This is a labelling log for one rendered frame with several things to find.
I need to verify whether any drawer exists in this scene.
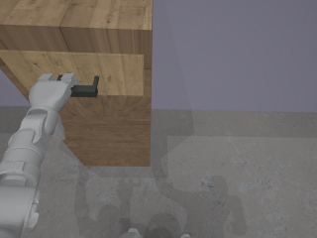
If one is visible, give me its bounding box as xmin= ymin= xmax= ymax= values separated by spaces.
xmin=0 ymin=50 xmax=145 ymax=96

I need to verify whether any cabinet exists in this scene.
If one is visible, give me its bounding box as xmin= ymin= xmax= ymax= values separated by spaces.
xmin=0 ymin=0 xmax=154 ymax=167

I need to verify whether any left robot shin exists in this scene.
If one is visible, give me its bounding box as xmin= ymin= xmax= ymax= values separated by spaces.
xmin=128 ymin=228 xmax=140 ymax=234

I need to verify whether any left robot upper arm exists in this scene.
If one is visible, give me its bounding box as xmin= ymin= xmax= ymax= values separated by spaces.
xmin=0 ymin=184 xmax=42 ymax=238

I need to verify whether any left robot hand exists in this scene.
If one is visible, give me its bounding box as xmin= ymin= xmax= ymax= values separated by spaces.
xmin=29 ymin=73 xmax=79 ymax=141

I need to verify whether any handle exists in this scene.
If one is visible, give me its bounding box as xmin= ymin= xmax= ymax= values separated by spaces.
xmin=56 ymin=74 xmax=99 ymax=98

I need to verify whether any robot left forearm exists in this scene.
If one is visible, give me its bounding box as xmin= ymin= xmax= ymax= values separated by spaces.
xmin=0 ymin=105 xmax=58 ymax=187

